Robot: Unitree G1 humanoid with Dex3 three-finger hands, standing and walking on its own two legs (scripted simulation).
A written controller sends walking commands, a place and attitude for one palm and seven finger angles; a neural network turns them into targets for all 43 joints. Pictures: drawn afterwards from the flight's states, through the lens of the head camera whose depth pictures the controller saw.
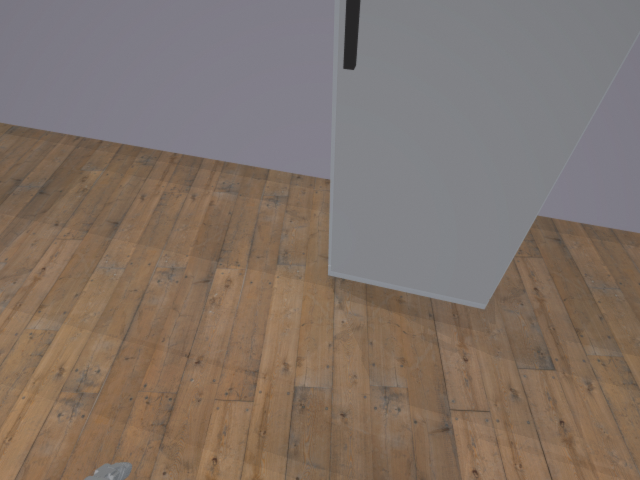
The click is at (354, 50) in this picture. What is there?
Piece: fridge door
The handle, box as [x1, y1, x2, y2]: [343, 0, 359, 69]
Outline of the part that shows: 346,0 343,68 353,69 355,66 359,0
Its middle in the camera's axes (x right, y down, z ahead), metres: +0.07 -0.48 +0.77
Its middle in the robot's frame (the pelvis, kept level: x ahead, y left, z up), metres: +0.92 -0.02 +0.25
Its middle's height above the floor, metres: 1.02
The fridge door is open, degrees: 0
